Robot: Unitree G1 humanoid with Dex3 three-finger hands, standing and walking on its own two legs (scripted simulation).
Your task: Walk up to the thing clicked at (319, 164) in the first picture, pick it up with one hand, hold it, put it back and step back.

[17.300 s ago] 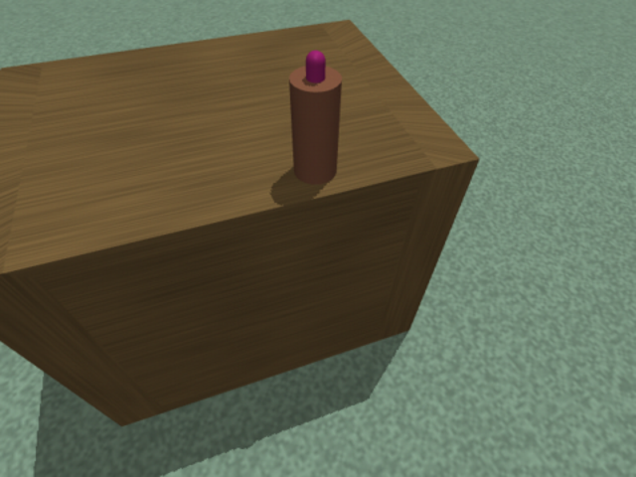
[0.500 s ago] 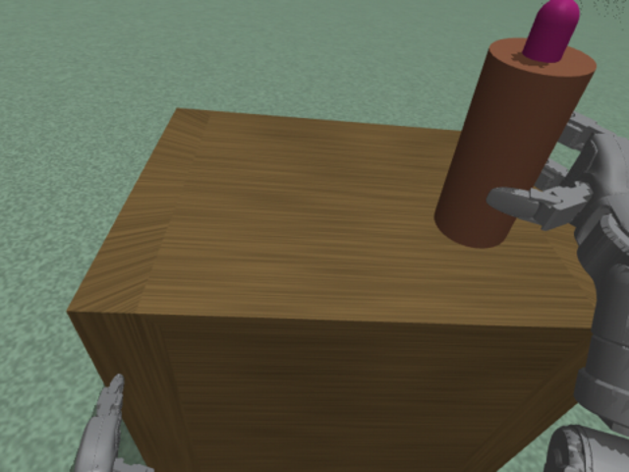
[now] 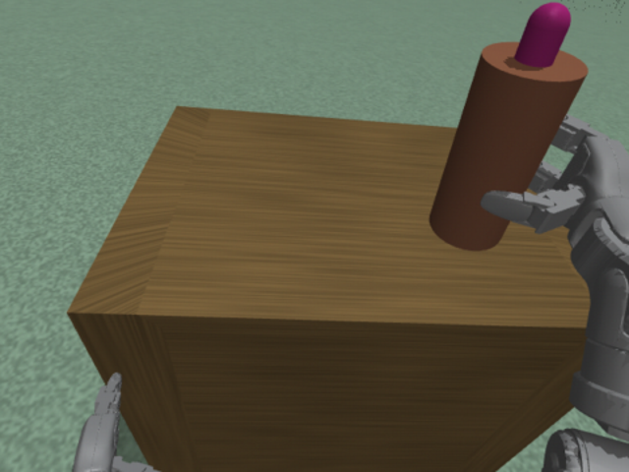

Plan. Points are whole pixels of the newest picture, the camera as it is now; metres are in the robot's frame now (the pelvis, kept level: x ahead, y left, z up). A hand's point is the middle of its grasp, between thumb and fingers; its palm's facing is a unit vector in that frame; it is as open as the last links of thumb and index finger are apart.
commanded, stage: hold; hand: right
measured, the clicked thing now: (500, 138) +0.34 -0.14 +0.31
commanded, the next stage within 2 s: crouch in 0.74 s
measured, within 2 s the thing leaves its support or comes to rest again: neither
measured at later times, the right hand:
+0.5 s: hand (529, 182) +0.33 -0.18 +0.27, palm faces +0.17 +0.98 -0.02, open 11.1 cm
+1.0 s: hand (533, 183) +0.34 -0.19 +0.27, palm faces +0.20 +0.98 -0.01, open 11.1 cm
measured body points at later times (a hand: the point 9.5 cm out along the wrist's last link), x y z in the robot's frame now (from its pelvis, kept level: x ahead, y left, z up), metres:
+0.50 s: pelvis +0.00 +0.00 +0.00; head -0.05 +0.03 +0.45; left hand +0.17 +0.27 -0.07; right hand +0.32 -0.24 +0.27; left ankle +0.00 +0.13 -0.73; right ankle +0.03 -0.14 -0.73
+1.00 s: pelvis +0.00 +0.00 +0.00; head -0.05 +0.03 +0.45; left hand +0.17 +0.26 -0.07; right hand +0.32 -0.24 +0.27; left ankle +0.00 +0.13 -0.73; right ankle +0.03 -0.14 -0.73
